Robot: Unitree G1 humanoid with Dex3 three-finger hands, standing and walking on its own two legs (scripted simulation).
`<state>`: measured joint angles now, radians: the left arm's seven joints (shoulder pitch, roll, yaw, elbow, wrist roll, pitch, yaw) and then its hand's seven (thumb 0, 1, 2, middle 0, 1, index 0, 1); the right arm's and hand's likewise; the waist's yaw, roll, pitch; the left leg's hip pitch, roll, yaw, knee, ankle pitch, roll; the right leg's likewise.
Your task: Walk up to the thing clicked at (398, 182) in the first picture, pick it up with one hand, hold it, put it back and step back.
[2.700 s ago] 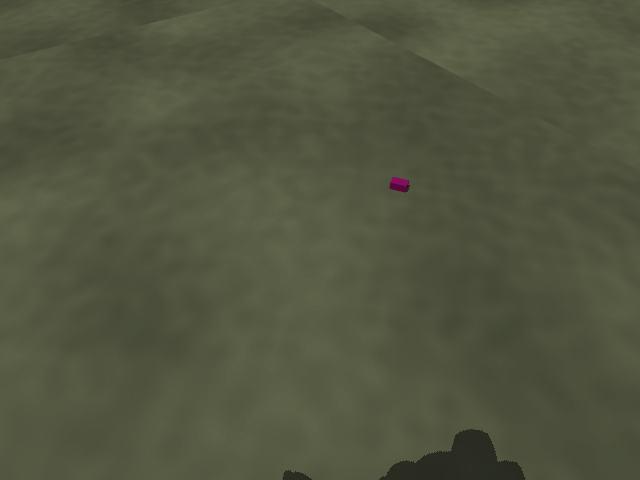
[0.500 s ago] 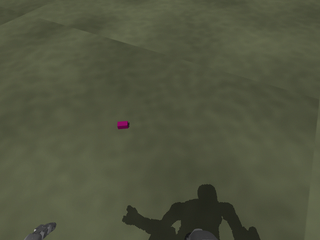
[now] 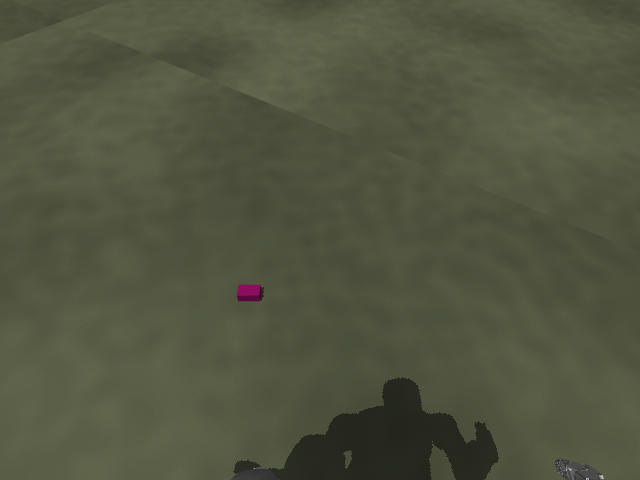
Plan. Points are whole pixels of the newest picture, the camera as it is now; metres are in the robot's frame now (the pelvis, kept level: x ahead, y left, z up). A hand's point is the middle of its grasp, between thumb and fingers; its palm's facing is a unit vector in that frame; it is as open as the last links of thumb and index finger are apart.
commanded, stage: walk up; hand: left
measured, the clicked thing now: (249, 293) +0.81 +0.28 -0.73
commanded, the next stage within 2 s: none
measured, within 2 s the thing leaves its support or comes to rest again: neither
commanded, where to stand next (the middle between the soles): +0.50 +0.02 m, yaw +0 degrees
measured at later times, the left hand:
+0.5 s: hand (171, 381) +0.26 +0.24 -0.10, palm faces -0.03 -0.90 -0.43, open 7.4 cm
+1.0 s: hand (165, 303) +0.41 +0.30 -0.13, palm faces -0.07 -0.93 -0.36, open 7.4 cm
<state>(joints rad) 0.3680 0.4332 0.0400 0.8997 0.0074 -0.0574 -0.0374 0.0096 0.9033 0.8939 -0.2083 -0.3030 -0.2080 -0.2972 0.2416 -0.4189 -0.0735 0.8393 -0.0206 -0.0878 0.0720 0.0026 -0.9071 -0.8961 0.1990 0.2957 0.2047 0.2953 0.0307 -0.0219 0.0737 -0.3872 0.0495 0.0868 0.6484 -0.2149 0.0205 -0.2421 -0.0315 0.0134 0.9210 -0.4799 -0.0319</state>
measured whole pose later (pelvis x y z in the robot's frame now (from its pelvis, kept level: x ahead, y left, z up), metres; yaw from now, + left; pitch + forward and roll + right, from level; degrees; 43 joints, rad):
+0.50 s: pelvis +0.18 -0.04 +0.01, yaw -1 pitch -3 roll +1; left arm 0.27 0.38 0.04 0.86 0.01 -0.10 -0.04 0.01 0.90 0.89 -0.21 -0.30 -0.21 -0.30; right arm 0.30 -0.45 -0.05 0.88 0.00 -0.02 0.05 0.01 -0.91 -0.90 0.20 0.30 0.20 0.30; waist 0.01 0.08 0.08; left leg -0.43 0.05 -0.02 1.05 -0.38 0.03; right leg -0.28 -0.04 -0.08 0.56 -0.23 -0.03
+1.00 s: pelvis +0.35 +0.02 +0.01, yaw +0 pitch -3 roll +0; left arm 0.30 0.44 0.04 0.89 0.01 -0.06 -0.04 0.01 0.91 0.89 -0.21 -0.30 -0.21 -0.30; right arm 0.31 -0.40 -0.04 0.84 0.00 -0.07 0.05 0.00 -0.90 -0.90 0.20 0.30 0.21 0.30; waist -0.01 -0.04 0.10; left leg -0.24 0.03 0.09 0.54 -0.26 0.03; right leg -0.48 -0.08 -0.02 0.94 -0.35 -0.02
